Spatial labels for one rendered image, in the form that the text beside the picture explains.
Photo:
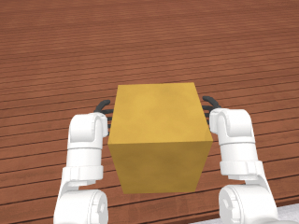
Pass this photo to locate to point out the robot left forearm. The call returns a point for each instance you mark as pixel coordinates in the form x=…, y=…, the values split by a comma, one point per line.
x=84, y=154

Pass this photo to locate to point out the robot left hand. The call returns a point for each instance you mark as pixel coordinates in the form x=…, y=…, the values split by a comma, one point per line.
x=99, y=108

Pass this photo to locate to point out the robot left upper arm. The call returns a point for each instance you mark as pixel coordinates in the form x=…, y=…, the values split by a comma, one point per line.
x=82, y=206

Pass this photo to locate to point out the carton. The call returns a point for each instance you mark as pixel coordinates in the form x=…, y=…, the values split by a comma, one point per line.
x=159, y=138

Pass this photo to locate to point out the robot right upper arm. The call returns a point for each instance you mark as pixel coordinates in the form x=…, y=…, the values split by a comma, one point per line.
x=248, y=204

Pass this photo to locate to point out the robot right forearm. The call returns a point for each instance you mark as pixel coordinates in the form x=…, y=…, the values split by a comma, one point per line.
x=239, y=159

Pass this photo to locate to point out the robot right hand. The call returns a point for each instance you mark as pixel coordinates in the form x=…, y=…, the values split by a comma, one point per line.
x=209, y=107

